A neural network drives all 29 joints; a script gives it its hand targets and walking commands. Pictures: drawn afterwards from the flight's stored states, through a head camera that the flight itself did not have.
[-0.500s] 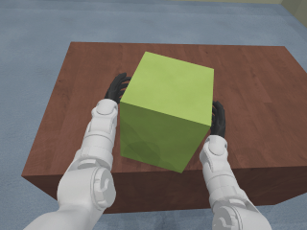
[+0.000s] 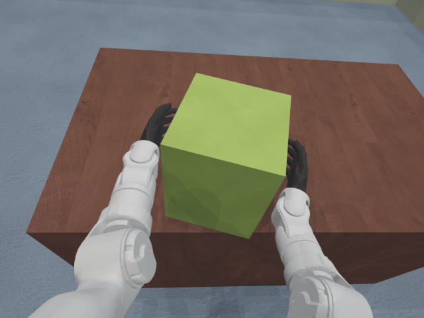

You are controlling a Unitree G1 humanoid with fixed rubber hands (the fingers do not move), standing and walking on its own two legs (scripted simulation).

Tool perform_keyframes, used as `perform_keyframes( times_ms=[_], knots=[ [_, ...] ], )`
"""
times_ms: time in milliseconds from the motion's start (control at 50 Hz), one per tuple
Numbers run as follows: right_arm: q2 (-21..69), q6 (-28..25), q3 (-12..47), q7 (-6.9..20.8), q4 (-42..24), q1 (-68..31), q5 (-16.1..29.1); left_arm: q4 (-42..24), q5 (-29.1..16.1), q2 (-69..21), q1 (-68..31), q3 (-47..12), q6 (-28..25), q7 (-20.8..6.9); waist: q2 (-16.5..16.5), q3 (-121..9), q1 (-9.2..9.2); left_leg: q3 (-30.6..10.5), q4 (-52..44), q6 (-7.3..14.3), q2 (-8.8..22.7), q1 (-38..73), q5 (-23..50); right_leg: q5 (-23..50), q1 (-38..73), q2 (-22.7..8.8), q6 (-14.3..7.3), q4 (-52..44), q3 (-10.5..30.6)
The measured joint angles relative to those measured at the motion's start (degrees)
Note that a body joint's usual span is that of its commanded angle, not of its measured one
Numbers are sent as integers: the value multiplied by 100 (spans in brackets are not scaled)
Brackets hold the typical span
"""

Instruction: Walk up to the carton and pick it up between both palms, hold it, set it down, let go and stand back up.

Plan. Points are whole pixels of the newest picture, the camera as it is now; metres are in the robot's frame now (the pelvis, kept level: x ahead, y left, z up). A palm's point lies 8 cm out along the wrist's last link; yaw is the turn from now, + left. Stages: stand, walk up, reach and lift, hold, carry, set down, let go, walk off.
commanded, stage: set down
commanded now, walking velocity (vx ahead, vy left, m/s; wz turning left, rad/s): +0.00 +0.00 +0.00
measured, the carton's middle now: (224, 159) +0.43 -0.02 +0.01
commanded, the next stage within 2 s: none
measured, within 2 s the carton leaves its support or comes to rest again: neither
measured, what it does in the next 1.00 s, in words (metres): stands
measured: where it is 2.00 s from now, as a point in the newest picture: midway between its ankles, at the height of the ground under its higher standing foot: outside the picture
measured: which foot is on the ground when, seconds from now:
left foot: down 0.00-1.00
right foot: down 0.00-1.00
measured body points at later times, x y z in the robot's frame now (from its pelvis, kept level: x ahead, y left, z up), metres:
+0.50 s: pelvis -0.01 +0.00 +0.00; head +0.05 +0.05 +0.44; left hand +0.44 +0.13 +0.06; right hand +0.36 -0.15 +0.04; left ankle -0.01 +0.08 -0.75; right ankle +0.00 -0.12 -0.75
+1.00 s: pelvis -0.02 +0.00 +0.00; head +0.06 +0.05 +0.44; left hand +0.44 +0.13 +0.06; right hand +0.36 -0.15 +0.04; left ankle -0.01 +0.08 -0.75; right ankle +0.00 -0.12 -0.75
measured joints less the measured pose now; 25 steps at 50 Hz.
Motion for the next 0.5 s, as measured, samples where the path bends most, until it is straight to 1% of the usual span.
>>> perform_keyframes(
  times_ms=[280,500],
  knots=[
    [96,-266,-472,80,113,-148,-383,22,217,-29,-37,232,-204,-65,-74,-20,20,15,32,5,-5,-200,45,15,-223,-17,-4,86,-8],
    [153,-371,-740,124,89,-226,-618,14,397,-82,-99,434,-300,-112,-76,-10,19,17,21,16,-22,-303,95,17,-356,-43,-2,157,-31]
  ],
)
